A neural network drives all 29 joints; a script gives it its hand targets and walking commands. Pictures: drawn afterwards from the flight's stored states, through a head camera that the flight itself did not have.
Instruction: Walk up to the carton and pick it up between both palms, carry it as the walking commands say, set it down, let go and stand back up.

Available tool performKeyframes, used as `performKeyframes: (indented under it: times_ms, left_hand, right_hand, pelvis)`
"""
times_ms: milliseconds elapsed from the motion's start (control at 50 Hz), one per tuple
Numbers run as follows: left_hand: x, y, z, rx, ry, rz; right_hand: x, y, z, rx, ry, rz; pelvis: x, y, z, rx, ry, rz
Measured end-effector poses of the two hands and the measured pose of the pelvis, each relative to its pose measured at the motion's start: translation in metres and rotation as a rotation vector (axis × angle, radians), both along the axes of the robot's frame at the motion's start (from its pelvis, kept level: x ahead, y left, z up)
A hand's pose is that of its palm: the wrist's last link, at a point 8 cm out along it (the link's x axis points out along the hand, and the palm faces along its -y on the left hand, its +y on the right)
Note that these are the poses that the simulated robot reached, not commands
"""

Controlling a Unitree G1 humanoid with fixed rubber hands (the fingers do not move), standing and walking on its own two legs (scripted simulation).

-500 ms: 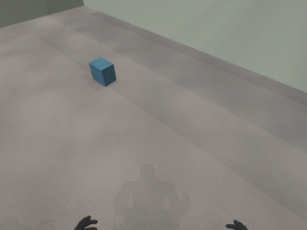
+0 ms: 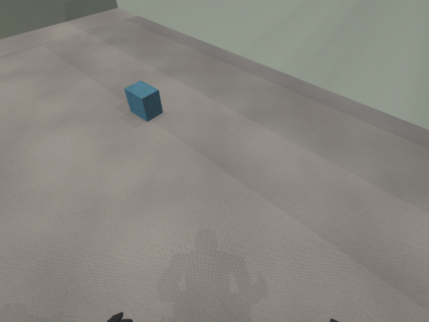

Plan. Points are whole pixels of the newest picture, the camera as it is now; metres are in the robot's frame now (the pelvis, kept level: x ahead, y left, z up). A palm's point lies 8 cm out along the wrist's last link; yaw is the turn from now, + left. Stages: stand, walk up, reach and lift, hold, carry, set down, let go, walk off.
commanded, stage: stand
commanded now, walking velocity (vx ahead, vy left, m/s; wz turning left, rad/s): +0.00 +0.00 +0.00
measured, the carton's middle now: (144, 101) +1.74 +0.61 -0.66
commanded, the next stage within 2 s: walk up in 1.12 s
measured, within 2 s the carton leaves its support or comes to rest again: neither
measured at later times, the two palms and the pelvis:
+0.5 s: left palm out of the picture +0.07 +0.23 -0.12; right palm out of the picture +0.07 -0.23 -0.12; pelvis +0.00 +0.00 +0.00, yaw +0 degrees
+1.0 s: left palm out of the picture +0.01 +0.23 -0.13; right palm out of the picture +0.01 -0.23 -0.13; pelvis +0.00 +0.00 +0.01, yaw +0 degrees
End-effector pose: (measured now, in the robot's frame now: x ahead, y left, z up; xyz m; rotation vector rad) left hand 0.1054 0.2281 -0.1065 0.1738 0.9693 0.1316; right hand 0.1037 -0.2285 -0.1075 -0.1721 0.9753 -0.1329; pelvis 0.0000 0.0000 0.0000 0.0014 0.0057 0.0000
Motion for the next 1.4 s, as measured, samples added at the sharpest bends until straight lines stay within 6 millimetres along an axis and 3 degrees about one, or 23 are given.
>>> performKeyframes:
  times_ms: [520, 880, 1300, 1360, 1400]
  left_hand:
    - [-0.034, 0.005, -0.009, 0.004, 0.119, 0.046]
    - [-0.077, 0.004, -0.018, -0.002, 0.271, 0.092]
    - [-0.121, -0.015, -0.027, -0.044, 0.421, 0.109]
    - [-0.116, -0.006, -0.027, -0.026, 0.397, 0.130]
    - [-0.115, 0.007, -0.025, 0.014, 0.336, 0.182]
  right_hand:
    - [-0.033, -0.004, -0.009, -0.005, 0.116, -0.042]
    - [-0.076, -0.004, -0.018, 0.000, 0.270, -0.083]
    - [-0.121, 0.014, -0.026, 0.042, 0.422, -0.102]
    - [-0.125, 0.004, -0.027, 0.033, 0.430, -0.119]
    - [-0.110, -0.006, -0.033, 0.027, 0.428, -0.064]
  pelvis:
    - [-0.001, 0.000, 0.005, 0.000, -0.011, 0.001]
    - [-0.001, 0.000, 0.011, -0.001, -0.027, 0.001]
    - [-0.004, 0.000, 0.013, -0.001, -0.037, 0.000]
    - [-0.005, -0.004, 0.010, -0.002, -0.016, 0.023]
    - [-0.006, -0.004, 0.004, -0.007, 0.000, 0.058]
